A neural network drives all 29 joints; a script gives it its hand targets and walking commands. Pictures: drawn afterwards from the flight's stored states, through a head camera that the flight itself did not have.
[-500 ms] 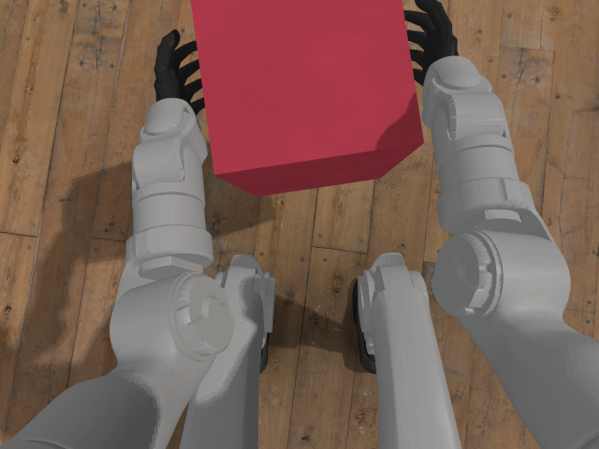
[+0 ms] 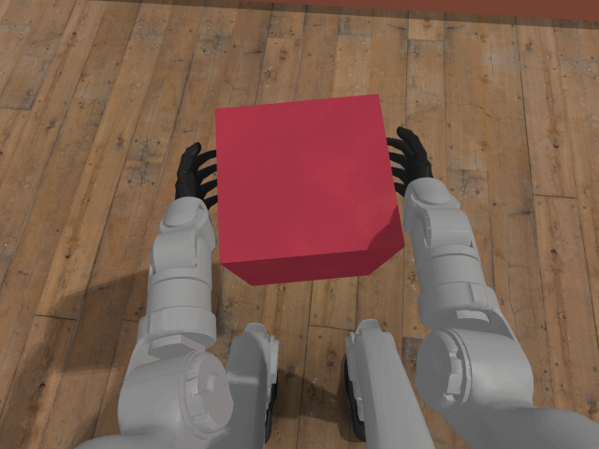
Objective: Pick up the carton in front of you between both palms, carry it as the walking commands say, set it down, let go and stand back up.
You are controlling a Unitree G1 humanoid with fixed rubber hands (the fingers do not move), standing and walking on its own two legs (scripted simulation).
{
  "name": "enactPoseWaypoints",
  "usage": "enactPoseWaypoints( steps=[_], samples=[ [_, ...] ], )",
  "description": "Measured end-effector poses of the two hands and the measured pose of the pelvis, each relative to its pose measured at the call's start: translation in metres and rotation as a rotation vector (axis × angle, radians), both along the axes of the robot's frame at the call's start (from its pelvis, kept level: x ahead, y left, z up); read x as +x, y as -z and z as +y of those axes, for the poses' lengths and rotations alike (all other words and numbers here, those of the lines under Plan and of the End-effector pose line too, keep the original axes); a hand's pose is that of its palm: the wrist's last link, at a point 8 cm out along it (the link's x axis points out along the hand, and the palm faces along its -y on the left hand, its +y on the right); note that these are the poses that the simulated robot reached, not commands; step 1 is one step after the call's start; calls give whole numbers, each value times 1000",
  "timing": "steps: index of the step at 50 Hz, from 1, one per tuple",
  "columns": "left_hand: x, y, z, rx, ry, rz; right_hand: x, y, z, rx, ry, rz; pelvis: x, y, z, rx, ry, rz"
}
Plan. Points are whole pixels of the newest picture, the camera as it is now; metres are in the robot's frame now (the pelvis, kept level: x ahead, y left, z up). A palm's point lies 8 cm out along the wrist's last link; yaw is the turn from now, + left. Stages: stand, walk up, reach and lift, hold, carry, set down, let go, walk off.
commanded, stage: reach and lift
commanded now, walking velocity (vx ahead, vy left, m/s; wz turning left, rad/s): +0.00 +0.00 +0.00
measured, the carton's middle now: (304, 205) +0.44 +0.01 -0.10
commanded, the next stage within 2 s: hold in 1.78 s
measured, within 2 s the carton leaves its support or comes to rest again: neither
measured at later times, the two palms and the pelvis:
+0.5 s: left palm (139, 183) +0.38 +0.15 +0.12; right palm (470, 171) +0.38 -0.14 +0.12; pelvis +0.04 +0.01 +0.13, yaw -1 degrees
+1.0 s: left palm (77, 168) +0.35 +0.15 +0.20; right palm (537, 162) +0.35 -0.15 +0.20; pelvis +0.05 +0.01 +0.18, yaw +0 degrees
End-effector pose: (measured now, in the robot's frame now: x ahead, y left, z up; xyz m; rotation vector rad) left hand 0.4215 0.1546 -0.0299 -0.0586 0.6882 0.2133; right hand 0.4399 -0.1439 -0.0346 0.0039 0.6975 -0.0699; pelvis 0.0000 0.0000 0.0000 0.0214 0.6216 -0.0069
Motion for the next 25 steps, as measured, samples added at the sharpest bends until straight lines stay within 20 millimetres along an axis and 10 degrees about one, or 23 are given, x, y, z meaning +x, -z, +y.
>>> enactPoseWaypoints(
  steps=[25],
  samples=[
    [-42, -150, 0, -2, 54, -5, -58, -152, -1, -2, 55, -5, 44, -131, 7, -21, 2, -343]
  ],
)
